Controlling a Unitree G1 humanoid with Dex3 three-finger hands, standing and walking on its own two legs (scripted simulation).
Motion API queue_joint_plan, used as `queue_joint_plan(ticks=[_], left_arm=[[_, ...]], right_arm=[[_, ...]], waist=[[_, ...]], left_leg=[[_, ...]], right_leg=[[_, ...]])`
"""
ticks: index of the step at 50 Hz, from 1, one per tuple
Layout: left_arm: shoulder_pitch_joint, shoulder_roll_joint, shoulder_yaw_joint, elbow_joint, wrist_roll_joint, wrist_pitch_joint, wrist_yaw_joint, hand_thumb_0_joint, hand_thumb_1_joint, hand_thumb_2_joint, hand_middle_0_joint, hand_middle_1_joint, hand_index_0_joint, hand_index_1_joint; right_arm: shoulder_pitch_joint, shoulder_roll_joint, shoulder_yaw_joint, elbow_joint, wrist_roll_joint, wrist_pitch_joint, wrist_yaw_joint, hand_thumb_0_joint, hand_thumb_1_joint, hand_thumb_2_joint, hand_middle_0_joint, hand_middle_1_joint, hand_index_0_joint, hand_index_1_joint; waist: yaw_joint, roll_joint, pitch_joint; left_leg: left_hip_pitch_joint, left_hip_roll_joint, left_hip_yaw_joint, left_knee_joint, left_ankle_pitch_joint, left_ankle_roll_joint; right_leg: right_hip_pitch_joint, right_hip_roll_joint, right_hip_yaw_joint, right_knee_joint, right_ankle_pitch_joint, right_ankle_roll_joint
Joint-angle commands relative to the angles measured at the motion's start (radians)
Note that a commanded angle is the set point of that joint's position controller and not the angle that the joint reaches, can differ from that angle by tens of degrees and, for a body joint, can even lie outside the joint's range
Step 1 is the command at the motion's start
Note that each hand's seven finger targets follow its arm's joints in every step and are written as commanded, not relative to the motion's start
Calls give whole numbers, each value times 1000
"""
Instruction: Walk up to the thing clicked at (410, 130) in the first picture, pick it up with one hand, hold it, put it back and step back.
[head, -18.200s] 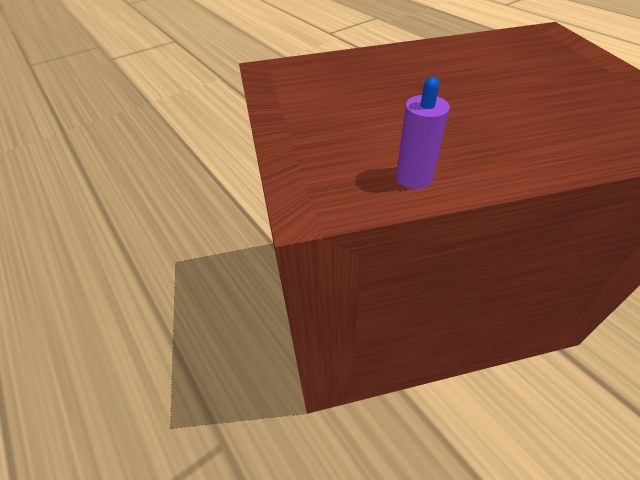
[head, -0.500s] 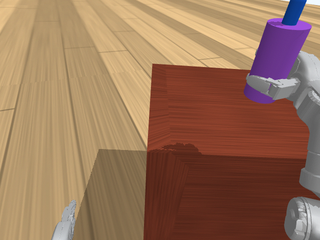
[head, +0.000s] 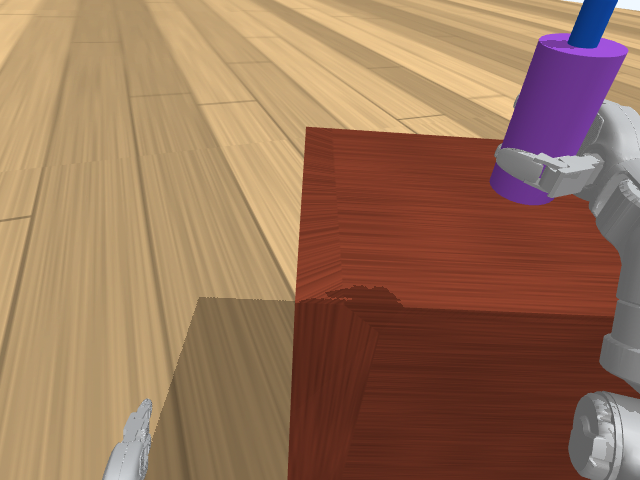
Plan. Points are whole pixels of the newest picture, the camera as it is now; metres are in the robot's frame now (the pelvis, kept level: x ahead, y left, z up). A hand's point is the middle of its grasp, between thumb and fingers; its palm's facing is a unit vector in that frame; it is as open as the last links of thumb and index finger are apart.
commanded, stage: hold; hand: right
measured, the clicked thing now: (557, 102) +0.34 -0.17 +0.37
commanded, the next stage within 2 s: crouch in 0.26 s
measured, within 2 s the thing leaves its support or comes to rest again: neither
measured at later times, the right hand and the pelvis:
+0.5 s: hand (547, 138) +0.34 -0.17 +0.33, palm faces +0.12 +0.99 -0.01, open 9.7 cm; pelvis +0.00 +0.00 +0.00, yaw +0 degrees
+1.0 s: hand (494, 176) +0.42 -0.18 +0.24, palm faces +0.16 +0.99 +0.00, open 9.7 cm; pelvis -0.02 +0.00 +0.00, yaw +2 degrees
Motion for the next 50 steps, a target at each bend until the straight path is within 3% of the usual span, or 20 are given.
queue_joint_plan(ticks=[1,3,5,10,13,15,16,18,20,22,24,28,32,34,36,38,39,41,46,50], left_arm=[[-147,126,45,-165,-5,-69,10,0,-559,58,-51,-53,-47,-57],[-186,96,0,-209,-6,-71,7,0,-556,55,-51,-54,-48,-56],[-214,127,38,-225,-6,-71,10,0,-553,52,-50,-51,-48,-54],[-181,123,41,-179,-4,-69,10,0,-554,52,-51,-53,-49,-55],[-193,98,7,-217,-8,-70,7,0,-555,53,-51,-53,-49,-56],[-123,110,43,-125,-5,-56,10,0,-549,48,-50,-52,-50,-52],[-171,103,18,-195,-7,-63,6,0,-550,50,-49,-52,-49,-52],[-107,109,37,-128,-6,-61,6,0,-510,35,-38,-51,-65,-23],[-183,101,10,-225,-10,-69,0,0,-544,53,-42,-48,-47,-43],[-178,122,50,-202,-10,-71,0,0,-540,48,-41,-47,-48,-40],[-164,107,22,-202,-8,-72,-1,0,-540,48,-41,-46,-47,-39],[-128,102,29,-162,-3,-79,1,0,-545,49,-43,-47,-48,-42],[-119,88,14,-177,2,-97,1,0,-541,45,-41,-45,-47,-38],[-134,114,45,-217,7,-112,3,0,-534,40,-39,-43,-48,-34],[-128,84,16,-199,9,-118,3,0,-537,45,-39,-43,-48,-35],[-126,104,49,-211,12,-128,11,0,-543,52,-43,-47,-48,-42],[-92,90,34,-192,13,-130,10,0,-547,58,-43,-48,-47,-44],[-107,117,63,-180,16,-135,18,0,-553,63,-46,-49,-45,-49],[-128,76,17,-152,25,-138,22,0,-549,58,-46,-47,-47,-46],[-143,104,42,-186,30,-134,31,0,-552,55,-46,-45,-46,-44]], right_arm=[[-472,-229,-61,-174,7,-91,-10,0,-186,-1334,1310,1468,1362,1468],[-482,-212,-38,-192,4,-91,-7,0,-145,-1319,1285,1452,1340,1452],[-479,-214,-40,-200,5,-87,-4,0,-160,-1325,1299,1461,1352,1461],[-479,-212,-33,-187,6,-71,1,0,-148,-1322,1288,1454,1342,1455],[-473,-261,-83,-183,10,-65,-2,0,-135,-1305,1274,1438,1328,1438],[-457,-252,-84,-144,11,-56,-4,0,-140,-1318,1285,1452,1340,1452],[-466,-233,-75,-177,15,-59,-6,0,-130,-1318,1279,1450,1335,1450],[-483,-242,-75,-157,15,-57,-5,0,-140,-1381,1313,1501,1369,1501],[-486,-233,-57,-186,11,-55,-1,0,-181,-1297,1291,1430,1336,1430],[-469,-206,-46,-146,7,-50,-4,0,-200,-1305,1308,1441,1352,1441],[-483,-201,-41,-109,6,-54,-7,0,-184,-1294,1295,1430,1340,1430],[-472,-185,-27,8,-10,-71,-6,0,-156,-1266,1259,1397,1305,1397],[-482,-216,-41,87,-34,-144,-8,0,-138,-1235,1245,1370,1288,1370],[-538,-232,-41,97,-47,-201,-15,0,-172,-1253,1278,1394,1318,1394],[-593,-251,-41,110,-59,-261,-20,0,-178,-1240,1274,1382,1312,1382],[-641,-272,-48,113,-66,-320,-29,0,-186,-1264,1291,1404,1331,1404],[-669,-256,-29,129,-71,-347,-29,0,-201,-1277,1301,1414,1340,1414],[-667,-258,-27,200,-75,-394,-33,0,-221,-1312,1331,1450,1372,1450],[-663,-283,-35,344,-98,-499,-27,0,-173,-1313,1305,1447,1352,1447],[-660,-291,-38,437,-105,-565,-18,0,-124,-1312,1289,1445,1341,1445]], waist=[[-7,105,-159],[-12,93,-185],[-10,80,-190],[0,85,-168],[-15,109,-178],[2,94,-128],[-5,113,-143],[4,83,-128],[2,127,-158],[12,116,-142],[7,119,-133],[21,117,-94],[33,132,-103],[45,131,-159],[32,99,-154],[40,68,-207],[50,53,-210],[49,43,-209],[27,38,-213],[34,90,-235]], left_leg=[[-18,-40,65,-106,65,16],[-3,-38,62,-104,83,16],[2,-39,63,-100,83,18],[-4,-39,66,-109,74,15],[9,-36,64,-106,113,8],[-18,-36,62,-110,107,10],[-13,-39,66,-110,104,9],[-27,-38,63,-110,101,11],[-9,-37,62,-114,85,5],[-25,-40,63,-109,93,8],[-30,-43,67,-105,109,8],[-42,-42,64,-109,121,7],[-47,-36,51,-115,94,0],[-39,-38,49,-104,93,0],[-51,-37,46,-99,63,4],[-45,-34,36,-91,60,7],[-60,-36,35,-84,75,11],[-75,-41,36,-78,68,14],[-68,-42,31,-73,53,18],[-57,-44,29,-70,65,12]], right_leg=[[82,27,-34,-78,71,-35],[88,27,-35,-76,94,-33],[90,27,-34,-78,95,-29],[82,29,-32,-84,82,-32],[85,34,-37,-70,116,-36],[77,34,-40,-74,103,-36],[80,32,-39,-77,105,-36],[79,32,-40,-76,96,-37],[84,34,-39,-74,87,-38],[89,31,-38,-77,91,-36],[85,28,-33,-78,105,-35],[77,25,-31,-86,109,-36],[63,29,-37,-82,70,-42],[72,24,-37,-79,62,-39],[59,23,-39,-77,36,-37],[84,20,-41,-73,28,-35],[88,18,-40,-69,38,-32],[78,12,-36,-66,25,-29],[28,5,-32,-59,20,-26],[15,5,-37,-57,35,-28]])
